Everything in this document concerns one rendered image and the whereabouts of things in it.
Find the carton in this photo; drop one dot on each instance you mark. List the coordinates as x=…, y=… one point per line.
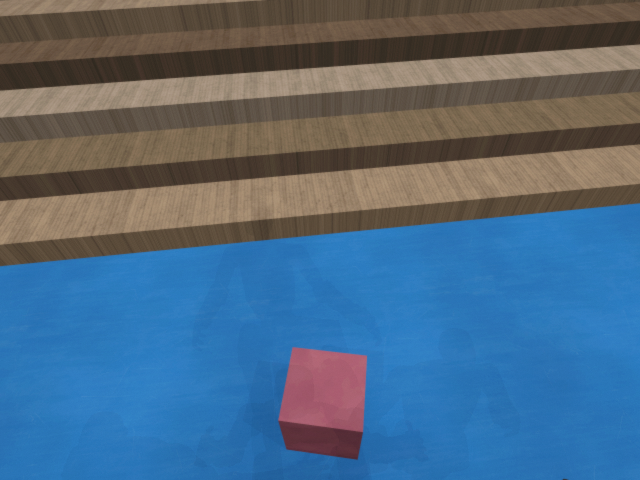
x=322, y=410

